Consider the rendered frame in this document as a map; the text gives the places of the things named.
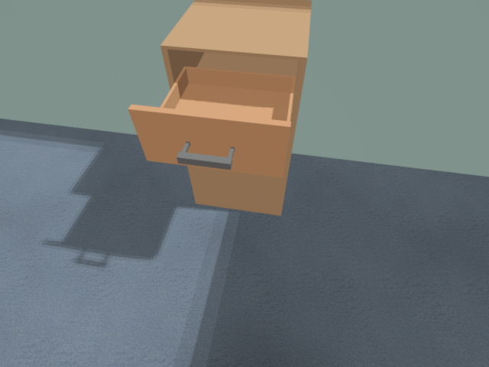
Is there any drawer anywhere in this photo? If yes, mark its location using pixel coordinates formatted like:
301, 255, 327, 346
128, 67, 296, 178

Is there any cabinet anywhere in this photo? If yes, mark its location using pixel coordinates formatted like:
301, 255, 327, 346
160, 0, 312, 216

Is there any handle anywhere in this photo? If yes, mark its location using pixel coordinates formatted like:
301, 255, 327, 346
176, 141, 235, 170

